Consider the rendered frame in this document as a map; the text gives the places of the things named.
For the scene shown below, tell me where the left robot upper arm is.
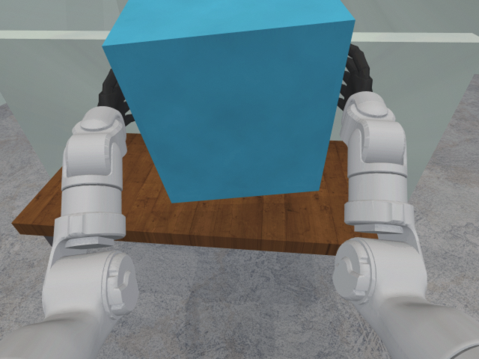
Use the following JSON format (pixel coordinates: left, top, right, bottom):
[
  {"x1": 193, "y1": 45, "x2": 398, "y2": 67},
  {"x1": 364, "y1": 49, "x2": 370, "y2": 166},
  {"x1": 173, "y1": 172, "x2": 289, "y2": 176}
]
[{"x1": 0, "y1": 251, "x2": 138, "y2": 359}]

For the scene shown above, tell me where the robot left forearm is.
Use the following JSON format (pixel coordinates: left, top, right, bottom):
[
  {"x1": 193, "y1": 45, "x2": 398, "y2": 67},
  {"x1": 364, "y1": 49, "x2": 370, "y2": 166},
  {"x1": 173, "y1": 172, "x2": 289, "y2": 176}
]
[{"x1": 42, "y1": 106, "x2": 127, "y2": 314}]

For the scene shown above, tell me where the robot left hand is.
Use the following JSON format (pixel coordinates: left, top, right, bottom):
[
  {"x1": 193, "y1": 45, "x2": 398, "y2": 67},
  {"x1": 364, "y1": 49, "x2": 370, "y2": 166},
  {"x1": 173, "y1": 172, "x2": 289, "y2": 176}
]
[{"x1": 97, "y1": 69, "x2": 135, "y2": 126}]

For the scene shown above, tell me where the robot right forearm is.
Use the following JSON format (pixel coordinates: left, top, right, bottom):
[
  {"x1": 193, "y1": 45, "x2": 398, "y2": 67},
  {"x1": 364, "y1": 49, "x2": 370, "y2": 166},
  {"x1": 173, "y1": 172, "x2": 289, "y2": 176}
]
[{"x1": 340, "y1": 91, "x2": 427, "y2": 289}]

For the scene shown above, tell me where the right robot upper arm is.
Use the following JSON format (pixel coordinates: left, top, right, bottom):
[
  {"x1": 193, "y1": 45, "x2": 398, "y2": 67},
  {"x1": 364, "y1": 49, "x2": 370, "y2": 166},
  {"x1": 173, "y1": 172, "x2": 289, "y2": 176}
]
[{"x1": 332, "y1": 237, "x2": 479, "y2": 359}]

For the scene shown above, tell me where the robot right hand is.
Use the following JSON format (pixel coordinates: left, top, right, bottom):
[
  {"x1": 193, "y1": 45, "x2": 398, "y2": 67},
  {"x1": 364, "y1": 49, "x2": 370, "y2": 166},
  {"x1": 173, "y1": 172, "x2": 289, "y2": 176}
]
[{"x1": 338, "y1": 44, "x2": 373, "y2": 111}]

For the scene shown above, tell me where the table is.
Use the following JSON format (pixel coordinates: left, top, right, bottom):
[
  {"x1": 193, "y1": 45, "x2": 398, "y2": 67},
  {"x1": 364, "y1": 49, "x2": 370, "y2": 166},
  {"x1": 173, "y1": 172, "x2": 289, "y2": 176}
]
[{"x1": 12, "y1": 133, "x2": 378, "y2": 256}]

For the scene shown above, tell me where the carton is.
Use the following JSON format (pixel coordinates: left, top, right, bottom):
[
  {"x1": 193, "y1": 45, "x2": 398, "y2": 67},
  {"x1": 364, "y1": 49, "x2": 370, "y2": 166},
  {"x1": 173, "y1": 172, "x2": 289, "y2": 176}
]
[{"x1": 102, "y1": 0, "x2": 356, "y2": 203}]

